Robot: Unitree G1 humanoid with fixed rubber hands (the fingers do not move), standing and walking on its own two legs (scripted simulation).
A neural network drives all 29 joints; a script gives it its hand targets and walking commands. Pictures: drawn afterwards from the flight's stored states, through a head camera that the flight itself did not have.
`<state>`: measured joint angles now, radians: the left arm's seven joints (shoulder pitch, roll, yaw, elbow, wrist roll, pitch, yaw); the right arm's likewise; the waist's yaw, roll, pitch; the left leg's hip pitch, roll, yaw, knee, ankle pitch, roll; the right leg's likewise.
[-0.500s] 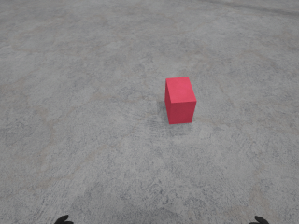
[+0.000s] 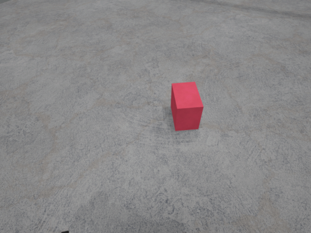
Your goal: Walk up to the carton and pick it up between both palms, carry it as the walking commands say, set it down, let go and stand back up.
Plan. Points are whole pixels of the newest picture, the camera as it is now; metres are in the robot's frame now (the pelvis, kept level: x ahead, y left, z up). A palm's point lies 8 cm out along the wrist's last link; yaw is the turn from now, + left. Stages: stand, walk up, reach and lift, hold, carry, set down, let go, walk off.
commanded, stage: stand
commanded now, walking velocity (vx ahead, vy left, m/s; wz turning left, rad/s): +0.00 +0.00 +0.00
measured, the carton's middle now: (185, 106) +1.12 -0.16 -0.65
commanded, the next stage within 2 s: walk up in 0.66 s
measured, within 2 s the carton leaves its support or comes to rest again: neither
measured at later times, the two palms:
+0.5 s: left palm out of the picture +0.08 +0.30 -0.11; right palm out of the picture +0.08 -0.30 -0.12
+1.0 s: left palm out of the picture +0.11 +0.30 -0.11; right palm out of the picture +0.07 -0.34 -0.11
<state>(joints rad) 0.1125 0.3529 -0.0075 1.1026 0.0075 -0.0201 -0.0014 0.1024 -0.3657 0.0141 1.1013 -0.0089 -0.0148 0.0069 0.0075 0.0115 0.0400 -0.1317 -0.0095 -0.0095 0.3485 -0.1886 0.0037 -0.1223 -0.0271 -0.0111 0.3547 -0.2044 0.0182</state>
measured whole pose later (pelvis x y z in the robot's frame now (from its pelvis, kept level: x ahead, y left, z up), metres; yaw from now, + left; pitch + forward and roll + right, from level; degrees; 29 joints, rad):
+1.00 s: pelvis +0.03 -0.01 -0.01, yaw -4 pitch -1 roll +2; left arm 0.21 0.40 0.06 1.02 0.03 -0.01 -0.06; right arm 0.21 -0.40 -0.07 1.00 -0.05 -0.06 0.03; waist 0.00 -0.01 0.01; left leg -0.10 0.00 0.06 0.39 -0.28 0.04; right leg -0.33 -0.04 0.03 0.78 -0.40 -0.02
